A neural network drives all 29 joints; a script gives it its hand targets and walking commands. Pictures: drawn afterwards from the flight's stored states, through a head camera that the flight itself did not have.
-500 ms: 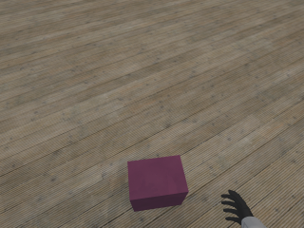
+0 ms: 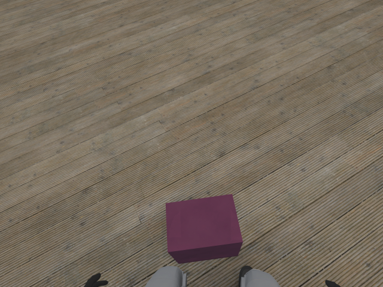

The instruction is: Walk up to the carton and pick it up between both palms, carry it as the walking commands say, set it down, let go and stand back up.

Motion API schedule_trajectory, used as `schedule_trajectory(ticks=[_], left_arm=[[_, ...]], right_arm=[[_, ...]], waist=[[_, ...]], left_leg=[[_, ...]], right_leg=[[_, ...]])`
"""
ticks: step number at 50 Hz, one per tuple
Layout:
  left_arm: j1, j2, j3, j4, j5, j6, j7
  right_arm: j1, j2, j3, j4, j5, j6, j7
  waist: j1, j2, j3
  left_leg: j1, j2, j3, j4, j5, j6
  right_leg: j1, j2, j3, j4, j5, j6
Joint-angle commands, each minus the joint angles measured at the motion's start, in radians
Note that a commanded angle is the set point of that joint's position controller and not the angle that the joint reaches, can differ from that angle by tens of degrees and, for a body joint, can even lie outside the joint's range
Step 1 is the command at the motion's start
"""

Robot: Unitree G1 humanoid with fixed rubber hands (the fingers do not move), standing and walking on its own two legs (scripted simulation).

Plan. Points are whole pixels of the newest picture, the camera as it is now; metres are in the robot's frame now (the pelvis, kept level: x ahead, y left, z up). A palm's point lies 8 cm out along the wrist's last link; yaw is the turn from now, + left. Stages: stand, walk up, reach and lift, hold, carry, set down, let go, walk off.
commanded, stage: walk up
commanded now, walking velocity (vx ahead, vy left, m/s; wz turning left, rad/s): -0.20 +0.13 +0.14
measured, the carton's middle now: (203, 231) +0.37 +0.03 -0.62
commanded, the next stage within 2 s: none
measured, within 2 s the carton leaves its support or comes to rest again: neither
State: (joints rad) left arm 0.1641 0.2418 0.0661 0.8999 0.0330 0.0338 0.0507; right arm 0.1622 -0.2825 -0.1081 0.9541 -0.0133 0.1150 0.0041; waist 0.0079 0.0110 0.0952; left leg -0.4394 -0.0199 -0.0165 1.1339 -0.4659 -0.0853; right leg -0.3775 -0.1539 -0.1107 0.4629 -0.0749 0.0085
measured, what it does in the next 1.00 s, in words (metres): steps on the spot: left foot, then right foot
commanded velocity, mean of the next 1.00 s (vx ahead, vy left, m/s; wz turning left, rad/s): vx -0.03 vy -0.01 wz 0.04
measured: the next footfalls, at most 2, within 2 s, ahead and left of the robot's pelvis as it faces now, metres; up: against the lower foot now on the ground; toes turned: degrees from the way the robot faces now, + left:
left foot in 0.16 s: -0.02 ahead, +0.17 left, +0.00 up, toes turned +4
right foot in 0.48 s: -0.03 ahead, -0.08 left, +0.00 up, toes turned +4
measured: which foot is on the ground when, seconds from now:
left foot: up 0.00-0.14, down 0.16-1.00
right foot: down 0.00-0.16, up 0.18-0.46, down 0.48-1.00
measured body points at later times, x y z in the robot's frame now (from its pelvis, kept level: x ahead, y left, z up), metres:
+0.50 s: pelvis -0.04 +0.07 +0.01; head -0.03 +0.09 +0.45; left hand -0.03 +0.31 -0.16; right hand +0.02 -0.17 -0.13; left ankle -0.05 +0.17 -0.74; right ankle -0.07 -0.07 -0.74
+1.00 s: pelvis -0.05 +0.04 +0.01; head -0.05 +0.03 +0.46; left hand -0.06 +0.26 -0.15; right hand -0.06 -0.19 -0.15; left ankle -0.06 +0.17 -0.74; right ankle -0.07 -0.07 -0.74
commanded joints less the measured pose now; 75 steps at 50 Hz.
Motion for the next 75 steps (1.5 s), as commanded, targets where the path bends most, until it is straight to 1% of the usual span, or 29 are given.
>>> schedule_trajectory(ticks=[1, 4, 6, 7, 8, 9, 10, 12, 13, 15, 18, 21, 23, 25, 26, 27, 29, 34, 37, 42, 51, 64, 66, 67, 69, 71, 73, 74, 75], left_arm=[[0.023, 0.182, 0.043, -0.028, 0.01, 0.001, -0.006], [0.013, 0.214, 0.058, -0.032, 0.02, 0.012, -0.024], [0.023, 0.218, 0.069, -0.022, 0.007, 0.026, -0.033], [0.071, 0.185, 0.067, -0.002, -0.004, 0.034, -0.037], [0.127, 0.11, 0.05, 0.0, -0.013, 0.042, -0.047], [0.059, 0.071, 0.035, -0.041, -0.012, 0.05, -0.043], [-0.035, 0.092, 0.035, -0.061, -0.023, 0.057, -0.042], [0.089, 0.086, 0.039, 0.023, -0.032, 0.051, -0.061], [0.126, 0.104, 0.048, 0.036, -0.027, 0.042, -0.064], [0.158, 0.084, 0.042, 0.062, -0.012, 0.028, -0.063], [0.089, 0.03, 0.009, 0.055, -0.009, 0.014, -0.049], [0.089, 0.029, -0.006, 0.07, -0.016, 0.011, -0.021], [0.175, 0.025, -0.014, 0.12, -0.028, -0.006, -0.006], [0.22, 0.069, -0.016, 0.148, -0.011, -0.034, 0.0], [0.195, 0.075, -0.018, 0.153, -0.011, -0.042, -0.006], [0.17, 0.038, -0.028, 0.169, -0.014, -0.046, -0.017], [0.177, 0.019, -0.042, 0.195, -0.014, -0.047, -0.018], [0.172, 0.057, -0.025, 0.209, -0.033, -0.027, -0.003], [0.173, 0.006, -0.038, 0.199, -0.029, -0.024, -0.008], [0.17, 0.011, -0.054, 0.209, -0.018, -0.044, -0.014], [0.198, -0.004, -0.068, 0.23, -0.03, -0.057, -0.012], [0.246, -0.02, -0.063, 0.229, -0.034, -0.054, -0.003], [0.241, 0.054, -0.023, 0.218, -0.036, -0.038, 0.007], [0.235, 0.086, -0.002, 0.195, -0.027, -0.025, 0.002], [0.242, 0.0, -0.01, 0.167, -0.015, -0.015, -0.002], [0.264, -0.047, -0.022, 0.166, -0.019, -0.012, -0.004], [0.31, -0.01, -0.023, 0.181, -0.016, -0.022, -0.005], [0.29, 0.03, -0.02, 0.174, -0.017, -0.031, -0.004], [0.293, 0.043, -0.022, 0.166, -0.021, -0.034, -0.003]], right_arm=[[0.102, -0.037, -0.002, -0.02, -0.001, 0.004, 0.007], [0.115, -0.035, 0.006, -0.024, 0.008, -0.013, 0.007], [0.195, -0.03, 0.012, -0.002, 0.011, -0.039, 0.009], [0.213, -0.038, 0.02, 0.008, 0.003, -0.055, 0.012], [0.209, -0.098, 0.027, -0.018, -0.016, -0.075, 0.01], [0.102, -0.254, 0.007, -0.078, -0.012, -0.091, 0.009], [0.034, -0.211, 0.007, -0.07, -0.01, -0.092, 0.001], [-0.057, -0.108, 0.036, -0.065, -0.016, -0.116, -0.006], [-0.08, -0.117, 0.025, -0.07, -0.005, -0.127, -0.015], [-0.019, -0.065, 0.034, -0.026, 0.015, -0.141, -0.027], [0.057, -0.019, 0.056, 0.052, 0.007, -0.146, -0.034], [0.108, -0.05, 0.055, 0.089, -0.012, -0.14, -0.036], [0.11, -0.047, 0.054, 0.101, -0.005, -0.137, -0.039], [0.125, -0.005, 0.062, 0.103, 0.013, -0.144, -0.034], [0.139, 0.009, 0.061, 0.105, 0.015, -0.148, -0.032], [0.107, 0.009, 0.061, 0.118, 0.017, -0.149, -0.037], [0.093, -0.012, 0.055, 0.118, 0.005, -0.143, -0.035], [0.116, -0.038, 0.042, 0.109, -0.011, -0.137, -0.034], [0.109, -0.002, 0.049, 0.116, -0.013, -0.125, -0.04], [0.142, 0.045, 0.067, 0.163, -0.003, -0.113, -0.037], [0.181, 0.048, 0.077, 0.205, -0.002, -0.117, -0.032], [0.185, 0.057, 0.084, 0.203, -0.004, -0.121, -0.039], [0.168, 0.013, 0.067, 0.164, -0.012, -0.123, -0.048], [0.212, -0.048, 0.043, 0.168, -0.017, -0.117, -0.062], [0.257, -0.053, 0.036, 0.184, -0.026, -0.105, -0.071], [0.169, -0.003, 0.049, 0.159, -0.02, -0.101, -0.067], [0.116, 0.01, 0.05, 0.144, -0.017, -0.094, -0.054], [0.119, 0.056, 0.061, 0.136, -0.002, -0.092, -0.048], [0.131, 0.081, 0.067, 0.135, 0.0, -0.087, -0.05]], waist=[[0.012, -0.288, -0.13], [0.019, -0.325, -0.145], [-0.018, -0.3, -0.157], [-0.025, -0.152, -0.11], [-0.034, 0.187, -0.047], [-0.042, 0.318, 0.011], [-0.047, 0.247, 0.082], [0.023, 0.209, 0.044], [0.034, 0.202, 0.003], [0.014, 0.135, -0.061], [-0.018, 0.181, -0.043], [-0.041, 0.198, -0.054], [-0.013, 0.161, -0.083], [-0.03, 0.057, -0.129], [-0.061, -0.031, -0.114], [-0.037, -0.087, -0.08], [-0.02, -0.055, -0.075], [-0.042, -0.017, -0.074], [-0.024, 0.055, -0.068], [-0.017, -0.028, -0.032], [-0.021, -0.028, -0.019], [-0.023, -0.013, -0.035], [-0.043, -0.068, -0.023], [-0.056, -0.036, -0.05], [-0.058, 0.174, -0.067], [-0.015, 0.226, -0.059], [0.012, 0.1, -0.009], [0.003, -0.066, -0.003], [-0.004, -0.159, -0.026]], left_leg=[[0.066, 0.012, 0.049, -0.151, -0.026, -0.012], [0.158, 0.024, 0.074, -0.365, -0.035, 0.02], [0.309, 0.021, 0.107, -0.597, 0.093, 0.066], [0.342, 0.035, 0.057, -0.707, 0.102, 0.083], [0.271, 0.223, -0.199, -0.942, -0.085, 0.087], [0.044, 0.483, -0.524, -1.1, -0.321, 0.146], [-0.141, 0.433, -0.485, -1.122, -0.427, 0.176], [-0.057, 0.291, -0.228, -1.058, -0.139, 0.107], [0.054, 0.267, -0.17, -1.019, -0.001, 0.09], [0.229, 0.257, -0.126, -0.962, 0.115, 0.095], [0.307, 0.208, -0.055, -0.928, 0.235, 0.165], [0.358, 0.244, -0.099, -0.851, 0.481, 0.21], [0.359, 0.243, -0.106, -0.792, 0.645, 0.196], [0.271, 0.196, -0.088, -0.772, 0.592, 0.139], [0.25, 0.15, -0.062, -0.804, 0.528, 0.133], [0.286, 0.131, -0.035, -0.828, 0.517, 0.135], [0.328, 0.137, -0.04, -0.81, 0.485, 0.139], [0.332, 0.218, -0.091, -0.782, 0.52, 0.144], [0.246, 0.215, -0.093, -0.807, 0.387, 0.143], [0.247, 0.117, -0.007, -0.809, 0.329, 0.096], [0.269, 0.132, -0.012, -0.805, 0.343, 0.088], [0.244, 0.154, 0.002, -0.762, 0.365, 0.077], [0.234, 0.198, -0.018, -0.714, 0.43, 0.09], [0.273, 0.27, -0.097, -0.705, 0.498, 0.127], [0.262, 0.394, -0.248, -0.782, 0.526, 0.219], [0.129, 0.374, -0.233, -0.807, 0.426, 0.222], [0.007, 0.241, -0.096, -0.746, 0.239, 0.114], [0.002, 0.13, 0.019, -0.643, 0.187, 0.058], [0.047, 0.102, 0.06, -0.57, 0.112, 0.037]], right_leg=[[0.107, -0.198, 0.188, -0.233, -0.219, -0.118], [0.098, -0.209, 0.203, -0.245, -0.249, -0.1], [0.021, -0.175, 0.155, -0.227, -0.341, -0.054], [-0.065, -0.117, 0.086, -0.113, -0.438, -0.014], [-0.166, -0.025, -0.025, 0.115, -0.482, 0.035], [-0.238, 0.08, 0.019, 0.266, -0.504, 0.063], [-0.132, 0.065, 0.175, 0.352, -0.407, 0.034], [-0.055, 0.148, 0.221, 0.454, -0.273, 0.013], [-0.088, 0.174, 0.216, 0.522, -0.226, 0.014], [-0.102, 0.155, 0.24, 0.491, -0.179, 0.021], [-0.019, 0.152, 0.134, 0.264, -0.225, 0.04], [0.058, 0.157, 0.09, 0.053, -0.319, 0.022], [0.201, 0.129, 0.104, -0.175, -0.107, 0.005], [0.358, 0.015, 0.186, -0.163, 0.147, -0.01], [0.362, -0.008, 0.184, -0.111, 0.26, -0.021], [0.293, 0.017, 0.169, -0.106, 0.233, -0.023], [0.246, 0.037, 0.149, -0.136, 0.093, -0.016], [0.178, 0.061, 0.112, -0.08, -0.006, -0.013], [0.2, 0.066, 0.118, -0.086, -0.065, -0.015], [0.204, 0.033, 0.191, -0.193, -0.067, -0.039], [0.179, 0.047, 0.191, -0.219, -0.115, -0.042], [0.201, 0.059, 0.162, -0.158, 0.004, -0.051], [0.188, 0.08, 0.12, -0.092, 0.027, -0.034], [0.127, 0.095, 0.085, 0.012, -0.008, -0.022], [0.054, 0.121, 0.059, 0.143, -0.193, 0.004], [0.145, 0.106, 0.098, 0.146, -0.289, 0.002], [0.273, 0.076, 0.103, -0.072, -0.163, -0.003], [0.263, -0.007, 0.21, -0.162, -0.094, -0.018], [0.224, -0.085, 0.298, -0.241, -0.053, -0.046]])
